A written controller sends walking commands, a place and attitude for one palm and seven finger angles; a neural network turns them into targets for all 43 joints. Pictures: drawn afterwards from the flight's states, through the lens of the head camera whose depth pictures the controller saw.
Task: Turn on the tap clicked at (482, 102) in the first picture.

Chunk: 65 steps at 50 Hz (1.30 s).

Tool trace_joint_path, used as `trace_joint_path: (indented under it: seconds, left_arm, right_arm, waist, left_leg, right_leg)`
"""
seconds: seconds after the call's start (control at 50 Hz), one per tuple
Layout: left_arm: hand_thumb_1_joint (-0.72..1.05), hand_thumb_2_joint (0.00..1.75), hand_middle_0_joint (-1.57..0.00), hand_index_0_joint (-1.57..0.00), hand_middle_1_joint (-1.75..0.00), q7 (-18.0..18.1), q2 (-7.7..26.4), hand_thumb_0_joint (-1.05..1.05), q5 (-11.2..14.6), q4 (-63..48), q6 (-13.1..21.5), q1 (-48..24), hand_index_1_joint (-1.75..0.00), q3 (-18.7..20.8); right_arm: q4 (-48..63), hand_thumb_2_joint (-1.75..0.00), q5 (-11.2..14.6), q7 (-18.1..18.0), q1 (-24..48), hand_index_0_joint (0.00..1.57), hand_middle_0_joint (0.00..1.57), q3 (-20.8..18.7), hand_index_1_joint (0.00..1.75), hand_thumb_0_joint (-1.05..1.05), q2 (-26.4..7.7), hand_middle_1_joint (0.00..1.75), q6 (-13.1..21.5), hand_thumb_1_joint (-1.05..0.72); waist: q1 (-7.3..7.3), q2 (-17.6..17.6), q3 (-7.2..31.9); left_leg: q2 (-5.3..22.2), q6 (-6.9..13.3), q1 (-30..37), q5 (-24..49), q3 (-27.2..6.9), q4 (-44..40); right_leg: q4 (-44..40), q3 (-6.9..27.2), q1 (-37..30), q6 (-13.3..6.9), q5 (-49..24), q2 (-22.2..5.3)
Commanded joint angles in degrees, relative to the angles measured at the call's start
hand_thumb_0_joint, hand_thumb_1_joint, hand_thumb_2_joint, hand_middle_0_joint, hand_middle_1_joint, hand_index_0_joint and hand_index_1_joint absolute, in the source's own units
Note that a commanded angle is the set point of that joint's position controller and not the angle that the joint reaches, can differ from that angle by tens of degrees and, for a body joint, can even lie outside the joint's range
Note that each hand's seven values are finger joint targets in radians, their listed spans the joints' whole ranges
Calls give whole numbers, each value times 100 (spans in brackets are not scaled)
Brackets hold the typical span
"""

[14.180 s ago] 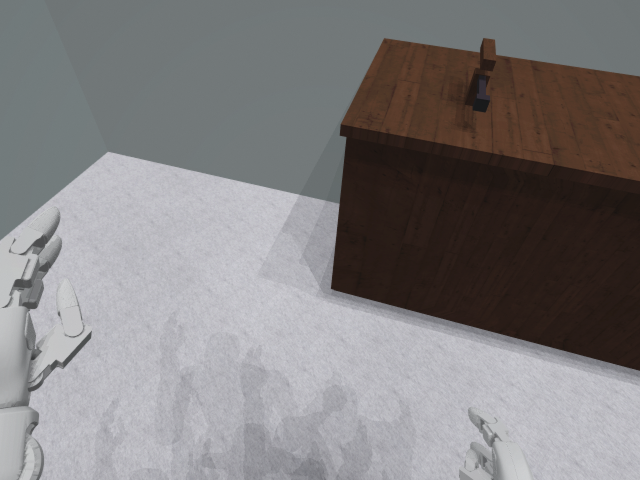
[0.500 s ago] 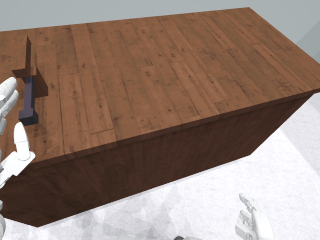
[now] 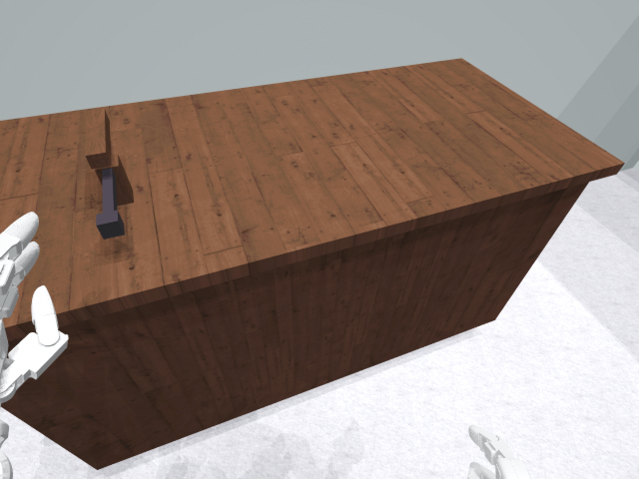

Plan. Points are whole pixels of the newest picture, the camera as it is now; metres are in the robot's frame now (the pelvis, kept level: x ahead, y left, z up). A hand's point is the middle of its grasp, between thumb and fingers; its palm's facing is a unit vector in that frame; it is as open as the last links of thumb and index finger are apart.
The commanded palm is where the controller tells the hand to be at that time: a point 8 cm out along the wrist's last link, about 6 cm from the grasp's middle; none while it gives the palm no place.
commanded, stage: come to a stop and stand still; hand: left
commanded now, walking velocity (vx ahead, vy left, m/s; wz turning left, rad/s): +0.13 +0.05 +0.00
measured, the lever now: (110, 224) +0.41 +0.34 +0.08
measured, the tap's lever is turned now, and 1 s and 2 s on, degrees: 0 0 0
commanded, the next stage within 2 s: look again from close up in 0.50 s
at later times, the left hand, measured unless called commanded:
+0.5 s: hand (11, 318) +0.21 +0.31 +0.16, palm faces +0.48 -0.73 -0.48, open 7.4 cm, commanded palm +0.15 +0.30 +0.17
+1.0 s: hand out of the picture +0.20 +0.34 +0.16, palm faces +0.48 -0.84 -0.26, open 7.4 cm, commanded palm +0.15 +0.35 +0.17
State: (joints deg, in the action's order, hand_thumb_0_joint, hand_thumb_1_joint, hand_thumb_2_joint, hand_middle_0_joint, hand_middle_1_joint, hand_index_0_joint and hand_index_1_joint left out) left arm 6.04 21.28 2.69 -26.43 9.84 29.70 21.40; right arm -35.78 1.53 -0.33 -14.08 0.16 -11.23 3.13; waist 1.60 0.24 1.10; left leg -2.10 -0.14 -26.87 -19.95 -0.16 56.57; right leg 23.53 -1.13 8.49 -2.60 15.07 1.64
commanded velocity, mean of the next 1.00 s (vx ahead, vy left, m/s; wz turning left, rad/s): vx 0.01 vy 0.00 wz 0.00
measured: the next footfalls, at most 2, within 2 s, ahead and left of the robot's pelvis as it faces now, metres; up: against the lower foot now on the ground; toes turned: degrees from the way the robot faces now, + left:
left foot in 0.12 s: +0.03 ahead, +0.13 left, +0.00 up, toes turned +2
left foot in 1.72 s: +0.16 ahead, +0.07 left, +0.00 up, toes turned -3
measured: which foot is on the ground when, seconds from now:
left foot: up 0.00-0.10, down 0.12-1.00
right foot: down 0.00-1.00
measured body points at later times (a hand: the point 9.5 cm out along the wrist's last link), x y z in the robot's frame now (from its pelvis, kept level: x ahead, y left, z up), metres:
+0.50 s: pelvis +0.00 +0.02 -0.01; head +0.02 +0.02 +0.44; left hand +0.18 +0.35 +0.19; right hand +0.17 -0.19 -0.10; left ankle -0.01 +0.13 -0.74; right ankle +0.02 -0.08 -0.74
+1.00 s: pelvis +0.00 +0.07 +0.00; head +0.00 +0.10 +0.45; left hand +0.17 +0.38 +0.17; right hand +0.19 -0.13 -0.06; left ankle -0.01 +0.13 -0.74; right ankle +0.02 -0.08 -0.74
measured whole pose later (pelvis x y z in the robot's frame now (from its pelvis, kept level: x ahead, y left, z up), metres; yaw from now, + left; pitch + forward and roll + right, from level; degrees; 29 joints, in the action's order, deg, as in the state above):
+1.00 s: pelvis +0.00 +0.07 +0.00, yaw +1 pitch -2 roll -2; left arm 6.2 18.3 2.7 -23.3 13.0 19.7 19.7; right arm -32.6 0.1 0.4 -11.8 2.0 -10.6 7.3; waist 4.0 2.5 -2.2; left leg -3.4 4.5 -9.6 -15.2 2.0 26.8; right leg 23.4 -1.2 10.9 1.3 10.4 -1.5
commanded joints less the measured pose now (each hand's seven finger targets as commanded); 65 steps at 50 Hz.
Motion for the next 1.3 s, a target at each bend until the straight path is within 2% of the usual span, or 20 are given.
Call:
trace_joint_path:
  seconds: [0.0,0.06,0.1,0.12,0.16,0.24,0.28,0.34,0.4,0.42,0.44,0.48,0.5,0.56,0.66,0.7,0.9,1.04,1.14,1.28]
  left_arm:
    - [90,90,-20,-20,-30,249,909,0,-108,-1091,404,-1759,-30,279]
    - [90,90,-20,-20,-30,330,725,0,-146,-1309,422,-1649,-30,112]
    - [90,90,-20,-20,-30,361,932,0,-63,-1999,492,-1644,-30,287]
    - [90,90,-20,-20,-30,367,1079,0,-143,-2148,546,-1575,-30,398]
    - [90,90,-20,-20,-30,296,1142,0,-79,-2045,555,-1169,-30,579]
    - [90,90,-20,-20,-30,296,982,0,-105,-1512,533,-552,-30,735]
    - [90,90,-20,-20,-30,273,957,0,-65,-1064,501,-320,-30,753]
    - [90,90,-20,-20,-30,197,718,0,70,-452,307,11,-30,604]
    - [90,90,-20,-20,-30,244,771,0,51,-623,310,-711,-30,489]
    - [90,90,-20,-20,-30,176,4878,0,-485,-1493,804,-5914,-30,3370]
    - [90,90,-20,-20,-30,-115,1622,0,-205,1344,804,-3021,-30,1223]
    - [90,90,-20,-20,-30,-60,939,0,-48,565,795,-1909,-30,461]
    - [90,90,-20,-20,-30,-77,444,0,6,57,844,-1991,-30,-42]
    - [90,90,-20,-20,-30,26,541,0,-78,-1425,936,-1815,-30,-238]
    - [90,90,-20,-20,-30,194,1329,0,29,-1697,957,-885,-30,920]
    - [90,90,-20,-20,-30,230,1581,0,119,-1399,945,-649,-30,1375]
    - [90,90,-20,-20,-30,-39,407,0,37,-1050,718,-1654,-30,-141]
    - [90,90,-20,-20,-30,101,855,0,-48,-1197,645,-1909,-30,334]
    - [90,90,-20,-20,-30,90,814,0,8,-1125,623,-1737,-30,441]
    - [90,90,-20,-20,-30,68,611,0,-20,-709,460,-1234,-30,249]
  right_arm:
    - [872,-90,-19,-191,1005,20,20,-217,30,0,-518,30,491,-90]
    - [838,-90,-131,-311,644,20,20,-335,30,0,-631,30,755,-90]
    - [1010,-90,-74,-317,608,20,20,-455,30,0,-866,30,858,-90]
    - [1011,-90,-99,-259,589,20,20,-417,30,0,-797,30,838,-90]
    - [951,-90,-186,-183,659,20,20,-337,30,0,-635,30,799,-90]
    - [1022,-90,-94,-99,585,20,20,-320,30,0,-718,30,756,-90]
    - [1056,-90,-73,-85,547,20,20,-320,30,0,-671,30,673,-90]
    - [1015,-90,-19,-76,366,20,20,-383,30,0,-708,30,543,-90]
    - [925,-90,-47,-124,579,20,20,-208,30,0,-645,30,477,-90]
    - [682,-90,-297,-189,208,20,20,-345,30,0,-832,30,846,-90]
    - [668,-90,-128,-192,474,20,20,-137,30,0,-288,30,935,-90]
    - [884,-90,-47,-131,436,20,20,-234,30,0,-666,30,910,-90]
    - [938,-90,-16,-74,722,20,20,-212,30,0,-591,30,982,-90]
    - [1028,-90,-68,127,725,20,20,-284,30,0,-703,30,1046,-90]
    - [1218,-90,-103,76,857,20,20,-275,30,0,-727,30,978,-90]
    - [1223,-90,-101,-27,855,20,20,-283,30,0,-700,30,854,-90]
    - [1216,-90,-110,-13,674,20,20,-225,30,0,-759,30,759,-90]
    - [1210,-90,-179,-88,821,20,20,-152,30,0,-712,30,607,-90]
    - [1276,-90,-188,-126,870,20,20,-143,30,0,-649,30,522,-90]
    - [1212,-90,-167,-85,705,20,20,-192,30,0,-733,30,480,-90]
  waist:
    - [-139,343,-384]
    - [-114,-251,-55]
    - [-142,-1631,312]
    - [-84,-1779,516]
    - [-141,-1799,207]
    - [-52,-907,192]
    - [-134,-149,331]
    - [-162,1187,-121]
    - [-215,864,-221]
    - [52,1649,-837]
    - [33,1274,450]
    - [154,433,455]
    - [134,-725,696]
    - [106,-1040,1050]
    - [86,-127,967]
    - [51,-279,781]
    - [-51,-801,302]
    - [11,-586,428]
    - [-29,-1000,0]
    - [-84,-352,177]
  left_leg:
    - [426,164,469,-123,87,-1691]
    - [81,239,2031,329,465,-3326]
    - [1155,626,3130,1884,-945,-3595]
    - [1577,865,3412,3055,-1497,-3530]
    - [1635,923,2638,2927,-1751,-3868]
    - [1116,526,1168,1907,-592,-3301]
    - [734,325,535,694,-266,-2871]
    - [284,92,406,-190,-146,-1909]
    - [400,120,779,174,-200,-2334]
    - [-78,-97,467,1035,447,-1966]
    - [-136,126,1076,893,-114,-2371]
    - [185,136,1454,1104,52,-3167]
    - [228,188,1876,1513,91,-3354]
    - [698,302,2146,3094,-404,-3123]
    - [624,121,1322,2225,-589,-3356]
    - [645,53,1212,2174,-628,-3505]
    - [795,-260,1679,2839,-411,-3734]
    - [650,-310,1354,1502,-537,-3972]
    - [1050,-50,1087,-612,-1096,-4587]
    - [877,171,1189,406,-594,-3630]
  right_leg:
    - [-908,1080,649,-748,530,-1573]
    - [-251,670,741,-431,568,-913]
    - [1410,150,1413,-6,-54,-243]
    - [2080,-105,1832,151,888,-90]
    - [2185,29,1729,172,1436,-166]
    - [71,-199,-267,195,-165,-155]
    - [-317,407,-938,81,-418,-530]
    - [-1078,2031,197,-556,1018,-1486]
    - [-967,1621,466,-556,461,-1511]
    - [-1013,1162,795,-147,-1604,-745]
    - [-234,912,163,-333,-2277,-1119]
    - [-200,1016,-467,42,-2426,-1106]
    - [42,855,-448,87,-2298,-891]
    - [357,491,-431,270,-2134,-626]
    - [231,310,-838,82,-1616,-519]
    - [217,207,-770,85,-1552,-478]
    - [134,28,-123,182,-1181,-237]
    - [5,32,-515,169,-900,-137]
    - [360,-125,-34,140,197,70]
    - [-96,-4,-279,26,-335,-44]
